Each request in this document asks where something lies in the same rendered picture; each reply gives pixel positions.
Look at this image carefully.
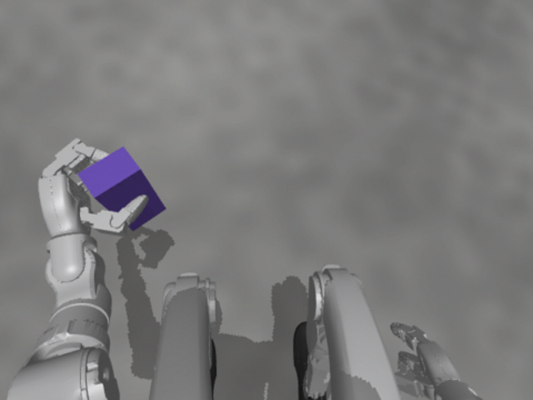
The right robot hand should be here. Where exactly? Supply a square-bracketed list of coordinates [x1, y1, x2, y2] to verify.
[391, 322, 462, 400]

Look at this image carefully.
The right robot foot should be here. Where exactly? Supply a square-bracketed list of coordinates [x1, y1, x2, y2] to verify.
[293, 322, 326, 400]

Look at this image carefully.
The right robot arm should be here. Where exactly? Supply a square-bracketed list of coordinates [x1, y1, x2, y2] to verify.
[434, 380, 483, 400]

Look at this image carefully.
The left robot arm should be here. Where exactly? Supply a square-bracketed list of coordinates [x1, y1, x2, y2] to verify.
[7, 232, 120, 400]

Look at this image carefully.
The left robot hand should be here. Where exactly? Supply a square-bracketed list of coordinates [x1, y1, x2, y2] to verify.
[37, 138, 149, 238]

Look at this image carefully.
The carton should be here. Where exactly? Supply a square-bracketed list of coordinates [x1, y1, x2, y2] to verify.
[77, 147, 166, 231]

